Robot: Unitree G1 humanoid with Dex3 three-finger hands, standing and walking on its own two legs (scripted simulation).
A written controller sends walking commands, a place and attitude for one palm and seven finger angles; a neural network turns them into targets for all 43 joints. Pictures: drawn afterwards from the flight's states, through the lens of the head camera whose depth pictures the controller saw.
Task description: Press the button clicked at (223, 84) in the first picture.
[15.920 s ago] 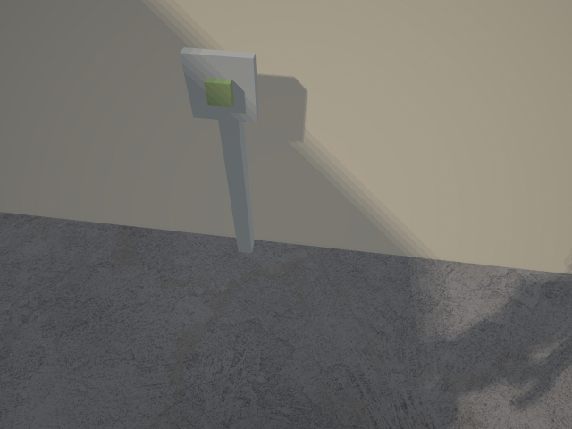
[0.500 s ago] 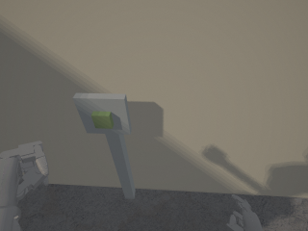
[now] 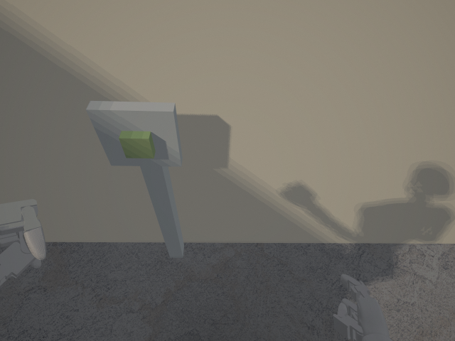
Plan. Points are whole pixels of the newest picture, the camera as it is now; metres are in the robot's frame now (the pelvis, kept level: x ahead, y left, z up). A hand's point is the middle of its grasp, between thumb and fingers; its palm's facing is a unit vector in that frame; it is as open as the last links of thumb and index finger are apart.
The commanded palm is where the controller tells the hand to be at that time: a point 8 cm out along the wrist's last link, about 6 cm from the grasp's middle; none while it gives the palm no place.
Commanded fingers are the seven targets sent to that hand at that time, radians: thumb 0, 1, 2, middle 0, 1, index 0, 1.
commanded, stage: step back with the hand held close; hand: left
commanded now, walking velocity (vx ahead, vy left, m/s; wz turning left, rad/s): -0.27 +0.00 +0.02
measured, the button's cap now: (138, 143) +0.51 +0.24 +0.01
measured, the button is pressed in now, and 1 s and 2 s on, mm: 0 0 0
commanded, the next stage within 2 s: stop stepping back and stand still in 0.82 s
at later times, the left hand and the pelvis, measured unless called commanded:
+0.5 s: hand out of the picture +0.12 +0.26 +0.17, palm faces +0.40 -0.80 -0.45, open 3.1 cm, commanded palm +0.04 +0.30 +0.18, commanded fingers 0.00 0.90 0.90 -1.30 -1.50 -1.30 -1.50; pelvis -0.07 +0.01 -0.01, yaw +3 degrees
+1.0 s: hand out of the picture +0.01 +0.25 +0.17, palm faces +0.35 -0.82 -0.45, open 3.1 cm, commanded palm -0.03 +0.28 +0.18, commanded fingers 0.00 0.90 0.90 -1.30 -1.50 -1.30 -1.50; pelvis -0.16 +0.00 +0.00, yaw -1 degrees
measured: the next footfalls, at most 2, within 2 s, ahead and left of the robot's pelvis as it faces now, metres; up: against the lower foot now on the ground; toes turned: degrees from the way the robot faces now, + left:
right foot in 0.62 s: -0.17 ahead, -0.12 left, +0.00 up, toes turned -1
left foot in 1.10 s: -0.14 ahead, +0.12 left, +0.00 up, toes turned +3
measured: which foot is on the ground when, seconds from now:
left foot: down 0.00-0.90, up 0.92-1.00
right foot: down 0.00-0.38, up 0.40-0.60, down 0.62-1.00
